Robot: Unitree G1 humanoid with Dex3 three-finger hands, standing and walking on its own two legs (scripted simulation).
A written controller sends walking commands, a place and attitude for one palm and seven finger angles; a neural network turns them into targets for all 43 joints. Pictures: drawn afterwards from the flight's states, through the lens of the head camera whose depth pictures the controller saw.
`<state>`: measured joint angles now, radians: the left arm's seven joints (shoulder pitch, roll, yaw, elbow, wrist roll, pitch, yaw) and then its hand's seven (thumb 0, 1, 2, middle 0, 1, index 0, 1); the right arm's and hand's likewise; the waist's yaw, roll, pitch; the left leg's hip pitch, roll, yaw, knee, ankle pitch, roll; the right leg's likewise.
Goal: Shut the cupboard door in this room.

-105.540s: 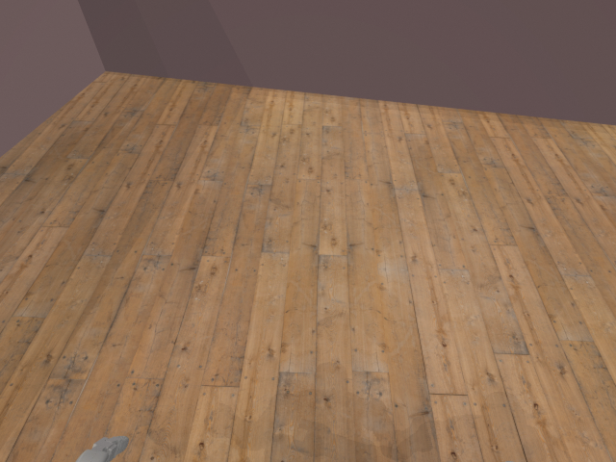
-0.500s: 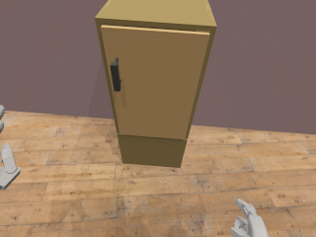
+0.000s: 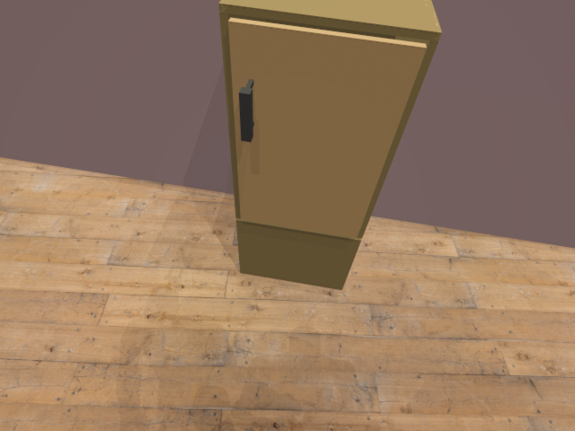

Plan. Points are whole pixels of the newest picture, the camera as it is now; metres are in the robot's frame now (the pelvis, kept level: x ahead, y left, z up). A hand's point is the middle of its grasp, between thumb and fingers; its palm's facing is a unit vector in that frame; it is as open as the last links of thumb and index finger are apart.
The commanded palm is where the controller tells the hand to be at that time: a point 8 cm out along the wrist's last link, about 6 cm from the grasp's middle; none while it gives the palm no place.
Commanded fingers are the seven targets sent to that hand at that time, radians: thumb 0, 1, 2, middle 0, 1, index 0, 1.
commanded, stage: let the arm hang, fingers relaxed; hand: left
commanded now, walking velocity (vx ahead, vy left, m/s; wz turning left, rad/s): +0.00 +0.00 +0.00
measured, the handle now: (248, 110) +0.73 +0.14 +0.03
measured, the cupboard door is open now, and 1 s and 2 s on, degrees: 0 0 0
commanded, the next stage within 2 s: look to check the result in 0.62 s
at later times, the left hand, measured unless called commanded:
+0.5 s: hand out of the picture -0.03 +0.15 -0.18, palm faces +0.02 -0.99 -0.14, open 7.3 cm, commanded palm none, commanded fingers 0.00 0.90 0.90 -0.20 -0.30 -0.20 -0.30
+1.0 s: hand out of the picture -0.02 +0.14 -0.17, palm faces +0.02 -0.98 -0.18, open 7.3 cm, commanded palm none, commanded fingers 0.00 0.90 0.90 -0.20 -0.30 -0.20 -0.30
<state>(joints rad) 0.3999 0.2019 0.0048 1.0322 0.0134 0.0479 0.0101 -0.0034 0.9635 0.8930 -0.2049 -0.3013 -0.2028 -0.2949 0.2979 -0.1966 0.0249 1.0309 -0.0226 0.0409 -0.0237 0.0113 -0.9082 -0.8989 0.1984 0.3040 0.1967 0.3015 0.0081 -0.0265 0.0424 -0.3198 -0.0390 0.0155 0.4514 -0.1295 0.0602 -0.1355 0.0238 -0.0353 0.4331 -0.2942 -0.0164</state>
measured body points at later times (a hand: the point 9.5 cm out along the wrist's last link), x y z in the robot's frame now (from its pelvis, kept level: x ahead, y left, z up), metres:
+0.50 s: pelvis +0.00 +0.00 +0.00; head -0.01 +0.00 +0.45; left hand -0.03 +0.20 -0.16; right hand -0.02 -0.22 -0.16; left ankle +0.07 +0.08 -0.74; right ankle -0.04 -0.11 -0.74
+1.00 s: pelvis +0.02 -0.02 +0.00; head +0.03 -0.02 +0.45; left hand -0.02 +0.20 -0.16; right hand +0.00 -0.22 -0.16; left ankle +0.07 +0.08 -0.74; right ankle -0.04 -0.11 -0.74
